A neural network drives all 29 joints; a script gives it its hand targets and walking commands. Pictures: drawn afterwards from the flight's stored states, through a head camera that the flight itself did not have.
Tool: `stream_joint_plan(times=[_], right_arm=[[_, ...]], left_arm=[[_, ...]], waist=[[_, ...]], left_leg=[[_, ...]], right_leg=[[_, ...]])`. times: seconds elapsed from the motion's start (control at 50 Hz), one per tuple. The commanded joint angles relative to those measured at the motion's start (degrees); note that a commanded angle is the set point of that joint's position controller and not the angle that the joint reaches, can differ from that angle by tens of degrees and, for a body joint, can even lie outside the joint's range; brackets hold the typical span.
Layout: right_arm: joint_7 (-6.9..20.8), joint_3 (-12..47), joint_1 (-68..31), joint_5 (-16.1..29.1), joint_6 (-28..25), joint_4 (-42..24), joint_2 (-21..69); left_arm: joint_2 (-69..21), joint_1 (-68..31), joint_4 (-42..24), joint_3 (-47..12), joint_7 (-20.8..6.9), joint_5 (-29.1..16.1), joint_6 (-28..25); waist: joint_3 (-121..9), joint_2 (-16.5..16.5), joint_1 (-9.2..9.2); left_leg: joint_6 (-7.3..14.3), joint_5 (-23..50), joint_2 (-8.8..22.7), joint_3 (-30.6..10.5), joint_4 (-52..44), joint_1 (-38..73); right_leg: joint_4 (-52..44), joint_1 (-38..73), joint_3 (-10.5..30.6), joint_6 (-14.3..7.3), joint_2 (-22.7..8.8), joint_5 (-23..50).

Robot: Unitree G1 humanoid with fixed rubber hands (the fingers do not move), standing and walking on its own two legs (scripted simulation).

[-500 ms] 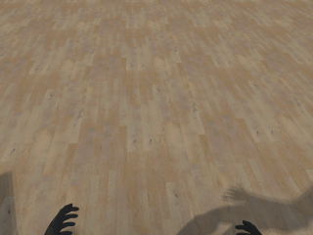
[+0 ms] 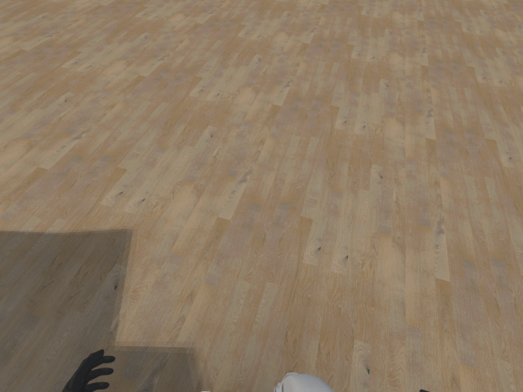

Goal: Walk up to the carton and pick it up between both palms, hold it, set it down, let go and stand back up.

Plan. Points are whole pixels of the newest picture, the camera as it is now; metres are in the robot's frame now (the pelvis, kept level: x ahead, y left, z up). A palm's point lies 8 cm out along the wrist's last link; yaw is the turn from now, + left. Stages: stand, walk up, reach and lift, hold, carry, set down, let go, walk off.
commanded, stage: walk up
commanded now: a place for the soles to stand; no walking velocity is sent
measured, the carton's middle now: out of the picture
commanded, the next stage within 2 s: none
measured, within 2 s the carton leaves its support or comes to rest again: neither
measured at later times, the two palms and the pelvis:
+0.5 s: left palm out of the picture -0.03 +0.43 -0.12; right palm (281, 281) +0.31 -0.06 -0.07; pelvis +0.07 +0.13 -0.01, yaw +28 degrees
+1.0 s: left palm out of the picture +0.11 +0.54 -0.07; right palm (179, 223) +0.48 +0.14 -0.11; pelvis +0.23 +0.28 +0.00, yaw +49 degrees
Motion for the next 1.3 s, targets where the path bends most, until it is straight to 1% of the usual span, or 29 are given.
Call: stream_joint_plan(times=[0.0, 0.02, 0.04, 0.06, 0.08, 0.12, 0.16, 0.3, 0.38, 0.42, 0.44, 0.46, 0.48, 0.5, 0.6, 0.66, 0.74, 0.82, 0.84, 0.86, 0.88, 0.9, 0.92, 0.98, 1.02, 1.1, 1.2, 1.24, 1.28], right_arm=[[0.13, -1.23, -8.24, 1.13, -0.22, -7.40, -4.72], [-0.05, -0.05, -2.62, -0.09, -0.15, -7.28, -0.84], [-0.57, -1.51, -2.07, -2.05, 0.46, -6.96, -6.28], [-0.16, -2.32, -0.02, -2.32, 0.67, -5.96, -9.19], [0.56, -2.77, -0.36, -2.40, 0.68, -5.18, -10.20], [1.72, -3.15, 0.94, -1.90, 0.25, -3.52, -9.98], [2.64, -2.44, 1.33, -0.74, 0.14, -2.27, -8.16], [3.83, -1.43, -9.78, 1.49, -0.92, -4.59, -5.27], [3.28, -2.53, -6.56, 2.08, -2.66, -2.93, -5.76], [1.53, -4.15, 2.93, 2.10, -3.63, 0.81, -8.27], [-0.21, -5.40, 9.16, 2.00, -4.26, 3.89, -11.57], [-1.50, -5.68, 11.09, 1.81, -4.90, 4.19, -16.84], [-2.19, -5.34, 7.12, 2.51, -4.70, 2.46, -19.54], [-2.75, -5.41, 5.61, 3.32, -3.91, 2.78, -20.24], [-3.74, -2.73, -1.86, 1.62, -4.03, -0.85, -13.32], [-3.17, -1.83, 0.61, 1.41, -4.70, -0.71, -10.07], [-2.35, -2.52, 1.54, 1.89, -5.00, -0.41, -10.72], [-2.14, -1.81, 2.12, 1.83, -5.30, -1.04, -8.93], [-2.07, -1.16, 3.45, 1.86, -5.46, -1.64, -7.24], [-1.95, -0.09, 6.50, 1.88, -5.57, -2.65, -4.09], [-2.31, 0.47, 10.34, 1.13, -5.04, -3.76, -2.70], [-3.17, -0.49, 10.31, -0.55, -3.43, -3.63, -7.12], [-3.14, -1.15, 8.04, -1.22, -2.64, -4.06, -9.41], [-1.52, -1.76, 3.15, -0.64, -2.61, -4.62, -7.56], [-0.42, -0.72, 2.69, 0.46, -2.62, -5.13, -3.93], [0.54, 0.62, -4.64, 1.36, -2.82, -6.88, -0.92], [0.95, -0.40, -8.30, 0.96, -4.34, -7.48, -1.89], [0.32, -1.58, -6.27, 0.54, -4.68, -7.21, -3.07], [-1.35, -3.80, 4.48, 0.21, -5.27, -4.41, -6.53]], left_arm=[[8.52, 13.98, -1.36, 3.38, 1.32, 2.18, -0.64], [12.87, 12.65, -1.59, 3.37, 2.18, 3.88, -0.51], [14.00, 6.01, -2.80, 4.20, 3.38, 4.75, -0.31], [14.70, 1.33, -2.47, 4.24, 3.81, 4.65, -0.57], [11.96, -0.70, -2.45, 3.39, 3.42, 4.35, -1.24], [7.90, -1.29, -1.78, 2.18, 2.19, 3.76, -2.27], [7.56, -1.36, -1.64, 2.15, 2.00, 3.60, -2.23], [13.80, 5.55, -0.53, 4.19, 1.38, 3.66, -2.17], [15.66, 2.25, -2.10, 5.21, 1.01, 4.04, -1.05], [13.16, 0.66, -2.60, 4.38, 0.49, 4.09, -0.04], [8.61, 2.09, -2.68, 2.92, -0.40, 3.46, 0.49], [3.87, 1.26, -5.99, 0.89, -1.85, 2.72, 0.61], [4.47, 0.82, -9.29, 1.00, -2.61, 1.02, 0.70], [7.97, -0.16, -9.64, 2.49, -2.70, 0.46, 0.73], [9.02, 5.85, -6.61, 2.36, -2.82, 0.49, -1.33], [7.29, 4.08, -7.07, 1.75, -2.63, 0.67, -1.33], [4.12, -0.05, -10.58, 0.86, -2.44, 0.53, -1.55], [4.44, 8.19, -10.06, 1.11, -0.83, 1.90, -2.31], [6.20, 11.87, -10.10, 1.62, -0.29, 2.57, -2.45], [9.53, 16.24, -9.85, 2.43, 0.33, 3.60, -2.52], [14.25, 17.04, -9.96, 3.64, 1.10, 4.74, -1.97], [14.85, 12.98, -9.39, 4.10, 1.71, 4.45, -0.93], [13.50, 9.85, -9.58, 4.08, 1.84, 3.20, -0.67], [7.26, 8.81, -8.32, 1.48, 0.54, 2.40, -2.27], [7.21, 7.45, -6.58, 1.30, 0.13, 2.24, -2.95], [9.07, 8.41, -5.55, 1.88, -0.47, 1.91, -3.25], [12.17, 9.43, -5.90, 2.53, -0.15, 1.82, -2.13], [12.96, 9.06, -6.39, 2.49, 0.02, 1.90, -1.43], [11.37, 9.05, -6.60, 1.61, -0.22, 2.01, -0.35]], waist=[[-5.93, -2.07, 10.32], [-8.20, -14.65, 8.63], [-2.79, -7.23, 5.25], [0.29, -4.98, 3.07], [3.56, -3.71, 2.68], [4.15, -3.95, 2.17], [2.91, -4.85, 2.65], [3.13, -9.24, 7.20], [0.12, -10.29, 3.89], [-3.55, -0.15, -1.74], [-4.99, 12.23, -4.74], [-1.32, 24.00, -5.30], [2.70, 23.13, -3.14], [3.85, 18.81, -2.18], [2.94, 13.73, 3.22], [2.92, 9.87, 2.76], [2.51, 7.29, 2.29], [-5.00, 2.23, 6.73], [-7.13, -1.12, 8.47], [-11.50, -8.29, 10.06], [-11.55, -14.03, 9.07], [-7.28, -8.48, 6.59], [-2.84, -6.61, 6.19], [3.43, -2.68, 7.47], [3.27, -4.76, 6.14], [3.02, -9.95, 6.88], [1.69, -7.80, 7.22], [0.81, -5.64, 5.34], [-4.28, 4.60, -0.61]], left_leg=[[0.83, -23.29, 1.64, -10.10, -5.03, -30.15], [-3.49, -17.08, -2.57, -1.85, 18.20, -27.84], [-4.89, -13.67, 4.26, -0.61, 27.79, -27.60], [-4.25, -10.99, 6.50, -0.14, 30.69, -23.87], [-3.80, -8.05, 8.76, -1.30, 31.25, -22.58], [-4.45, -2.91, 9.62, -0.75, 31.20, -19.06], [-4.97, -0.84, 9.36, 1.19, 29.61, -17.80], [-4.20, -2.17, 13.51, 7.32, 11.82, -12.47], [-1.22, -6.72, 11.97, 12.35, 4.37, 0.63], [1.12, -7.77, 8.96, 13.07, 0.11, 14.01], [3.24, -12.36, 5.94, 9.64, -4.61, 19.83], [7.59, -22.46, 13.48, -13.70, -12.66, 23.19], [11.57, -30.77, 20.17, -34.26, -23.92, 18.58], [15.34, -38.30, 22.74, -36.26, -28.87, 14.73], [12.94, -13.80, 16.60, -19.57, -21.24, 4.78], [13.31, -1.43, 15.26, -17.52, -20.12, 3.10], [10.23, 0.80, 10.79, -14.78, -18.85, 0.53], [5.73, 3.62, 7.17, -12.37, -4.87, 0.01], [3.65, 2.45, 5.88, -11.65, 3.04, -4.26], [0.65, -3.35, 2.28, -7.70, 16.31, -10.83], [-2.52, -20.91, -2.00, -2.29, 29.30, -18.92], [-3.29, -19.25, 3.30, 0.16, 38.31, -21.28], [-3.09, -16.13, 6.32, 0.72, 41.30, -24.43], [-4.01, -5.79, 9.72, -0.99, 35.87, -19.67], [-3.68, -1.90, 9.77, -0.06, 32.57, -16.32], [-3.74, -0.12, 11.36, 5.84, 17.70, -16.86], [-0.74, 4.10, 9.18, 11.46, 3.66, -2.80], [0.73, 2.24, 8.29, 11.92, 2.65, 2.46], [2.82, -2.17, 4.50, 10.97, -1.01, 16.32]], right_leg=[[-19.61, 35.67, 9.73, -2.55, -6.10, 2.70], [-29.79, 30.93, 30.19, -5.94, -25.21, -17.53], [-36.70, 19.04, 38.21, -10.35, -33.97, -28.34], [-38.33, 13.41, 35.21, -12.53, -34.12, -26.26], [-36.68, 11.47, 28.01, -12.14, -29.46, -21.48], [-34.09, 9.98, 14.28, -8.41, -21.72, -15.15], [-32.89, 12.68, 5.90, -7.13, -19.05, -10.45], [-32.60, 16.10, -5.33, -10.71, -21.81, -9.27], [-27.59, 13.33, -9.41, -10.52, -22.17, -12.62], [-11.72, 6.28, -12.99, -9.00, -19.11, -17.16], [7.88, 1.99, -16.43, -6.43, -13.13, -12.33], [24.21, -15.19, -12.06, -2.51, -6.74, -17.58], [26.63, -23.11, -2.26, -1.00, -4.18, -16.98], [26.71, -23.30, 2.54, -0.99, -6.85, -14.94], [16.71, -11.11, 4.64, 0.29, -7.40, -4.88], [9.65, -8.54, 3.75, 1.05, -5.00, 0.90], [-2.36, -1.69, 2.13, 0.88, -2.41, 12.33], [-13.21, 18.60, 0.45, -0.16, -0.05, 17.71], [-13.70, 26.91, 4.42, -1.26, -2.50, 14.11], [-17.38, 35.59, 17.29, -4.42, -12.24, 2.43], [-25.95, 37.28, 40.19, -9.03, -28.15, -10.53], [-29.59, 31.58, 47.58, -14.41, -33.74, -17.59], [-30.82, 27.29, 46.37, -17.05, -33.41, -17.14], [-27.64, 17.66, 18.81, -10.70, -22.08, 4.82], [-27.45, 15.76, 7.68, -8.32, -17.90, 13.06], [-27.22, 19.23, -2.23, -10.26, -17.68, 21.05], [-25.09, 15.60, -9.05, -9.61, -18.83, 16.80], [-21.66, 14.08, -9.37, -9.82, -20.63, 14.59], [-1.08, 9.40, -13.88, -7.74, -17.35, 17.84]])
